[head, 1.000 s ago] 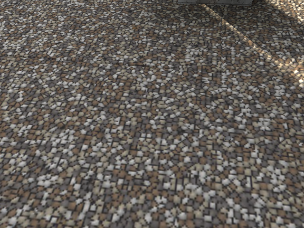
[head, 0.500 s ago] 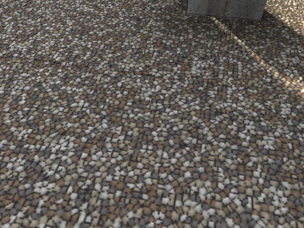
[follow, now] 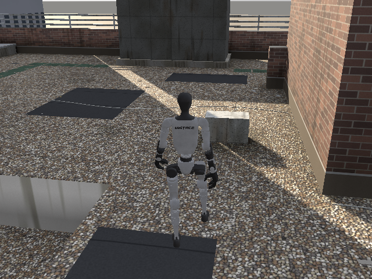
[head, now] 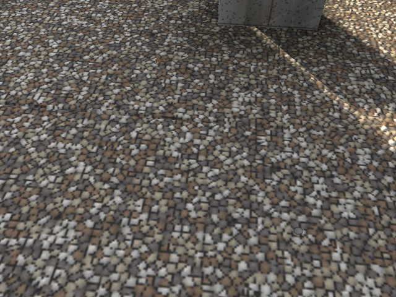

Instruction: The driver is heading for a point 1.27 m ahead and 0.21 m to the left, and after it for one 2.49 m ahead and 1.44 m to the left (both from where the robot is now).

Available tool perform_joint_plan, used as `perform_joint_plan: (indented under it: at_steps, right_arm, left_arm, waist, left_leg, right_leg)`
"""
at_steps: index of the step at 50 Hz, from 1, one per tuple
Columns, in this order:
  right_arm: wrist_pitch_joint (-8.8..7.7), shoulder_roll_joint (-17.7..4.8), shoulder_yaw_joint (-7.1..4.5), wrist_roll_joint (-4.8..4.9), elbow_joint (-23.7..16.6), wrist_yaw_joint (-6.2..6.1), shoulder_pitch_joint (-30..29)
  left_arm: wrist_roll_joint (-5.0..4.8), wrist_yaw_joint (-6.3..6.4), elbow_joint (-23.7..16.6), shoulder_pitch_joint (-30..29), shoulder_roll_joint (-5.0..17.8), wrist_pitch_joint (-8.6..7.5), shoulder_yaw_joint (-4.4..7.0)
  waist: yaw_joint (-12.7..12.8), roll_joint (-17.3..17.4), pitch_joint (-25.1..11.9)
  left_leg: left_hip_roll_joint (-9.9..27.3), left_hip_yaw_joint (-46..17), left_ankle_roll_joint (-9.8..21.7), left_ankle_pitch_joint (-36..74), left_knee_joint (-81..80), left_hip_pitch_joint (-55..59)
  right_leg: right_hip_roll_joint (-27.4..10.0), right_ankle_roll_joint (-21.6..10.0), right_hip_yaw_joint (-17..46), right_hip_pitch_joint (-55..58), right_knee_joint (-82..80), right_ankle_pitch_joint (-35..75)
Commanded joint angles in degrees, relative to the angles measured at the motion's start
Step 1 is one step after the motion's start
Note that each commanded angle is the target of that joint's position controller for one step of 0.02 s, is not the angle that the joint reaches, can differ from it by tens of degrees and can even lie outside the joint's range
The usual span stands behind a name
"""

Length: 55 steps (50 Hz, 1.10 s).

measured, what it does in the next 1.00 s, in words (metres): walks ahead: right foot, then left foot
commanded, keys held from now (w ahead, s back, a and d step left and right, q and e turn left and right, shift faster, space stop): w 1.00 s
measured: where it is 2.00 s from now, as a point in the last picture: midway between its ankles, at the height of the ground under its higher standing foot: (177, 163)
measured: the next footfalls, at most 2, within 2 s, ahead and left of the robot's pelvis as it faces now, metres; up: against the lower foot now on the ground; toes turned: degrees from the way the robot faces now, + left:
right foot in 0.20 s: +0.32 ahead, -0.14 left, +0.00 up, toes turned -3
left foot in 0.76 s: +0.61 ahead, +0.10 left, +0.00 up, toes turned +3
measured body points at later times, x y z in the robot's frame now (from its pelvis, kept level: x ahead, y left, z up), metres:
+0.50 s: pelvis +0.29 -0.06 +0.00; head +0.30 -0.06 +0.45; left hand +0.29 +0.20 -0.14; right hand +0.44 -0.32 -0.11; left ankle +0.42 +0.12 -0.67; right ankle +0.28 -0.14 -0.74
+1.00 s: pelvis +0.57 +0.03 +0.00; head +0.59 +0.04 +0.45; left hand +0.69 +0.29 -0.13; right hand +0.59 -0.24 -0.13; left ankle +0.57 +0.10 -0.74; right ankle +0.63 -0.15 -0.66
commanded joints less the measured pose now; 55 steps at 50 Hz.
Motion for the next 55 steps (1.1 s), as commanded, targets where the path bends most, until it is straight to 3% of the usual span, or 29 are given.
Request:
perform_joint_plan:
  at_steps: [1, 4, 6, 8, 9, 10, 11, 12, 13, 14, 15, 17, 20, 24, 28, 32, 35, 36, 37, 38, 39, 40, 41, 42, 44, 46, 48, 51, 55]
  right_arm:
    - [-0.31, -9.9, -1.85, 0.51, -2.0, -0.65, 2.6]
    - [0.32, -10.0, -2.2, 0.85, -1.3, -0.76, 4.4]
    - [0.71, -11.0, -2.69, 0.84, -1.6, -0.85, 3.5]
    - [1.21, -12.6, -3.24, 0.46, -2.3, -0.85, 1.7]
    - [1.58, -12.2, -3.01, 0.2, -2.9, -0.76, 0.4]
    - [1.48, -10.5, -2.13, -0.45, -4.5, -0.53, 0.1]
    - [0.04, -0.6, 0.51, 0.22, -4.5, 0.51, 8.8]
    - [-1.81, -6.6, -0.86, 2.05, -4.2, 0.79, 4.0]
    - [-2.66, -10.1, -1.85, 3.37, -6.9, 0.73, -2.7]
    - [-2.9, -10.7, -1.99, 3.13, -8.0, 0.14, -6.2]
    - [-2.43, -10.4, -2.62, 2.19, -8.0, -0.41, -7.5]
    - [-0.62, -7.5, -2.75, 1.61, -7.5, -0.63, -4.0]
    - [0.73, -7.0, -2.99, 1.31, -9.1, -0.92, -7.1]
    - [0.62, -7.5, -3.25, 0.53, -12.2, -0.7, -16.6]
    - [0.15, -6.6, -2.69, 1.0, -14.2, 0.11, -24.6]
    - [-0.26, -7.1, -2.36, 1.51, -16.5, 1.43, -30.0]
    - [-0.88, -9.1, -2.98, 1.62, -16.7, 2.21, -27.6]
    - [-1.04, -10.6, -3.79, 1.53, -15.5, 2.17, -22.9]
    - [-1.07, -13.2, -5.31, 1.39, -12.4, 1.86, -13.2]
    - [-1.0, -18.0, -6.7, 0.7, -10.0, 1.31, -2.1]
    - [-0.75, -21.9, -7.37, 0.31, -8.7, 1.68, 1.5]
    - [-0.91, -16.1, -5.77, 0.67, -9.0, 1.79, 0.7]
    - [-1.15, -13.3, -4.92, 0.88, -10.2, 1.64, -4.7]
    - [-1.2, -11.6, -4.26, 0.6, -11.5, 1.65, -9.9]
    - [-1.36, -8.5, -3.24, -0.44, -11.7, 1.99, -13.8]
    - [-1.5, -8.8, -3.29, -0.25, -10.5, 2.01, -12.3]
    - [-1.61, -10.8, -3.74, -0.14, -9.7, 1.36, -10.3]
    - [-1.1, -11.5, -3.83, 0.05, -8.7, 0.31, -7.5]
    - [-0.69, -11.7, -3.69, 0.55, -7.7, -0.25, -4.2]
  left_arm:
    - [-0.23, -0.91, -5.1, -9.1, 1.2, -0.88, -0.57]
    - [-0.5, -2.12, -7.1, -13.1, 1.4, -1.46, -0.96]
    - [-0.55, -2.8, -7.7, -12.5, 2.6, -1.88, -0.68]
    - [-0.51, -2.65, -6.0, -4.3, 6.0, -2.0, 0.92]
    - [-0.6, -2.24, -2.7, 6.5, 8.7, -1.83, 2.37]
    - [0.24, -1.53, -0.2, 17.8, 13.0, -1.54, 3.58]
    - [1.31, -1.88, 1.4, 22.0, 16.2, -1.48, 3.94]
    - [1.07, -1.87, 1.5, 20.9, 10.5, -1.52, 2.44]
    - [0.57, -1.71, 0.7, 14.5, 8.1, -1.76, 1.65]
    - [0.67, -1.8, -0.7, 8.6, 6.1, -2.03, 0.83]
    - [1.19, -2.15, -0.9, 5.7, 4.4, -2.32, 0.29]
    - [1.76, -2.54, 0.3, 5.4, 2.7, -2.55, -0.27]
    - [1.61, -1.62, 2.0, 8.2, 5.3, -2.62, 0.12]
    - [1.33, -0.03, 2.9, 12.4, 7.2, -1.93, 0.49]
    - [0.58, 0.41, 4.0, 16.5, 8.0, -1.53, 0.61]
    - [0.19, 0.55, 5.8, 19.7, 8.5, -0.61, 1.01]
    - [0.06, 0.82, 5.8, 18.4, 9.7, 0.2, 1.62]
    - [0.07, 0.85, 5.5, 16.8, 9.9, 0.49, 1.66]
    - [0.34, 0.84, 5.1, 16.1, 8.6, 0.78, 1.15]
    - [1.31, 0.83, 3.6, 16.7, 6.5, 0.76, 0.11]
    - [1.13, 0.09, 3.3, 23.6, -1.8, -0.67, -2.15]
    - [-0.39, -0.12, 3.9, 20.5, 4.2, -2.09, -0.94]
    - [-1.55, -0.24, 2.1, 14.8, 7.6, -2.89, -0.07]
    - [-1.32, 0.2, 1.4, 11.7, 7.8, -2.98, 0.01]
    - [0.01, 0.71, 1.4, 11.4, 6.5, -1.76, 0.66]
    - [0.09, 0.81, 1.8, 12.9, 4.1, -0.39, 0.53]
    - [0.43, 0.97, 0.7, 10.1, 4.1, 0.24, 0.68]
    - [0.96, 0.86, -1.4, 4.0, 3.9, 0.31, 0.85]
    - [0.6, 0.12, -3.3, -3.5, 2.7, -0.12, 0.31]
  waist:
    - [-0.3, 5.3, 8.4]
    - [-0.5, 5.7, 9.4]
    - [1.3, 6.6, 7.8]
    - [6.5, 9.5, 1.1]
    - [11.7, 9.6, -4.9]
    - [15.1, 4.3, -13.3]
    - [9.6, -12.5, -24.2]
    - [11.9, -8.1, -22.4]
    - [10.5, -6.8, -11.9]
    - [8.2, -0.3, -7.4]
    - [6.0, 1.9, -4.1]
    - [2.7, -0.3, -2.6]
    - [2.0, -0.7, 1.1]
    - [4.3, -0.1, 3.1]
    - [7.0, -0.6, 4.2]
    - [8.3, -1.0, 5.8]
    - [5.7, -2.4, 4.0]
    - [2.8, -2.8, 1.3]
    - [-1.5, -1.8, -4.5]
    - [-4.7, 4.9, -13.3]
    - [-0.6, 20.7, -20.0]
    - [-2.4, 15.5, -19.5]
    - [-1.7, 12.3, -11.5]
    - [0.2, 7.1, -7.5]
    - [3.8, 6.2, -3.3]
    - [5.0, 6.5, -2.0]
    - [5.1, 5.5, 0.0]
    - [3.7, 4.8, 1.6]
    - [1.4, 5.6, 3.4]
  left_leg:
    - [15.2, -6.9, 6.9, 16.5, -5.0, -4.3]
    - [17.4, -6.4, 6.7, 19.6, -2.5, 1.5]
    - [18.4, -5.7, 5.9, 28.7, 1.4, 4.3]
    - [17.8, -4.5, 4.7, 49.5, 11.8, 5.2]
    - [15.2, -2.7, 3.1, 53.5, 23.9, 1.1]
    - [12.1, -1.3, 1.3, 36.3, 42.7, -13.8]
    - [0.0, -4.7, -2.0, -12.3, 64.1, -35.7]
    - [1.3, -13.1, -0.4, -16.9, 71.5, -42.0]
    - [4.6, -10.8, 0.5, -12.8, 72.2, -46.3]
    - [8.0, -9.4, 0.7, -6.8, 69.3, -43.5]
    - [9.9, -8.6, 0.5, -3.8, 65.8, -40.3]
    - [12.1, -8.8, 0.5, -1.5, 61.3, -34.4]
    - [13.3, -7.6, -0.9, 1.4, 54.5, -37.2]
    - [13.1, -6.7, -2.7, 13.7, 40.3, -43.6]
    - [10.3, -4.0, -2.8, 20.5, 27.8, -41.0]
    - [9.3, -4.2, -1.7, 16.7, 22.2, -42.2]
    - [7.6, -3.1, 0.5, 10.4, 19.6, -36.6]
    - [5.7, -1.4, 1.6, 9.4, 18.6, -29.5]
    - [4.1, -0.3, 3.2, 9.9, 18.5, -16.8]
    - [14.3, -12.1, 7.0, 10.2, 19.4, 1.0]
    - [26.5, -40.3, 16.4, 0.1, 11.7, 19.7]
    - [25.7, -45.1, 15.2, -6.2, 7.3, 19.1]
    - [23.9, -36.2, 12.2, -3.6, 6.9, 12.0]
    - [21.9, -29.0, 10.7, 2.4, 5.8, 3.5]
    - [18.2, -20.5, 9.2, 9.4, 2.3, -8.4]
    - [17.0, -16.9, 9.7, 12.0, -0.4, -11.9]
    - [16.9, -14.4, 10.2, 15.0, -2.2, -12.5]
    - [16.3, -11.7, 9.5, 17.1, -3.2, -10.2]
    - [14.3, -7.5, 7.5, 16.1, -3.8, -9.1]
  right_leg:
    - [1.9, 0.1, -2.1, -1.6, -7.6, 4.0]
    - [2.6, -1.5, -2.0, -2.3, -11.9, 1.7]
    - [4.1, -3.2, -2.8, 1.5, -13.9, -2.1]
    - [8.0, -5.4, -5.2, 14.6, -13.7, -5.5]
    - [9.3, -7.2, -5.8, 28.5, -14.3, -4.6]
    - [-1.4, -10.9, 6.8, 48.4, -12.5, -5.8]
    - [-16.3, -21.3, 37.9, 67.8, -20.5, -18.4]
    - [-14.9, -19.0, 43.5, 65.6, -27.2, -22.4]
    - [-13.0, -15.8, 33.2, 56.6, -28.2, -18.1]
    - [-11.2, -14.1, 25.1, 46.2, -29.7, -10.6]
    - [-8.9, -12.9, 19.2, 37.9, -31.2, -5.1]
    - [-6.0, -12.2, 13.3, 30.5, -34.5, -4.2]
    - [-5.3, -13.2, 9.0, 26.4, -38.0, -3.0]
    - [-4.5, -11.9, 6.3, 29.8, -39.2, -2.5]
    - [-3.4, -10.0, 3.0, 32.7, -38.8, -2.8]
    - [-6.5, -9.6, 3.3, 40.1, -35.3, -2.7]
    - [-8.4, -8.1, 3.7, 43.6, -30.4, 5.3]
    - [-7.2, -7.1, 2.4, 43.3, -25.0, 14.8]
    - [-4.0, -5.6, -0.1, 40.2, -13.8, 21.0]
    - [-0.2, -3.4, -3.2, 28.4, 5.0, 7.9]
    - [10.9, 0.2, -1.7, 5.0, 24.6, -29.6]
    - [8.6, -1.0, 6.5, -1.9, 32.3, -34.0]
    - [5.5, -2.2, 5.7, -5.7, 33.3, -29.2]
    - [2.3, -2.4, 4.1, -3.4, 30.9, -23.4]
    - [-1.1, -2.2, 4.1, 3.1, 24.7, -17.6]
    - [-1.6, -1.8, 3.4, 5.3, 21.1, -16.2]
    - [-2.0, -0.7, 3.0, 2.4, 16.6, -12.4]
    - [-1.8, 0.7, 2.6, -2.1, 7.3, -4.0]
    - [0.4, 0.8, 0.3, 0.2, -5.1, 4.9]
Velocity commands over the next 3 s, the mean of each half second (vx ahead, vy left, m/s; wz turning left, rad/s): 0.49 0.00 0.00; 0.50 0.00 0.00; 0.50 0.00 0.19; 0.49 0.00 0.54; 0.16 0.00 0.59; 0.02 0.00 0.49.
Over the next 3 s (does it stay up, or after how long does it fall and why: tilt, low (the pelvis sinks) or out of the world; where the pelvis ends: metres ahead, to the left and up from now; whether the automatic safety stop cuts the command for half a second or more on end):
stays up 1.24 0.16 0.00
